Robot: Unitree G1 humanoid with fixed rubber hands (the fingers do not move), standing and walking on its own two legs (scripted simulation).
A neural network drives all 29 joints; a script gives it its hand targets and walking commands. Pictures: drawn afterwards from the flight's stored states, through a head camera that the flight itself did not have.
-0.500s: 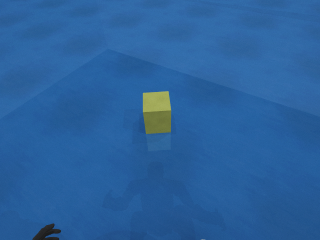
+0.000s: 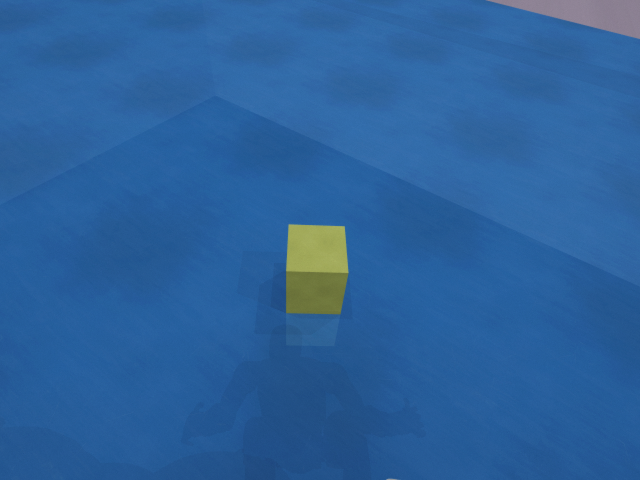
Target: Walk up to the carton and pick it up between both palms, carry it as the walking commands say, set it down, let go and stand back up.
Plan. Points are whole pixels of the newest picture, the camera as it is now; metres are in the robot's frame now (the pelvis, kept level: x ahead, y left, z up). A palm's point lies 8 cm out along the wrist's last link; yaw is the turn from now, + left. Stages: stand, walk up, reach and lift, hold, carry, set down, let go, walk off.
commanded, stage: walk up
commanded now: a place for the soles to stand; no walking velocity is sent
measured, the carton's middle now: (315, 270) +0.92 +0.01 -0.64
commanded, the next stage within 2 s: none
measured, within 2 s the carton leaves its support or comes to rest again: neither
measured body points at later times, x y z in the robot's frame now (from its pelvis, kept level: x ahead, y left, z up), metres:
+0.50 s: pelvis +0.19 -0.02 -0.01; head +0.19 +0.00 +0.44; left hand +0.24 +0.32 -0.12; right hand +0.26 -0.36 -0.10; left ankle +0.27 +0.10 -0.73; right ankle +0.19 -0.16 -0.73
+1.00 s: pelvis +0.35 -0.04 -0.01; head +0.37 -0.03 +0.44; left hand +0.44 +0.29 -0.12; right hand +0.42 -0.37 -0.11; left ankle +0.40 +0.07 -0.72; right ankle +0.39 -0.19 -0.73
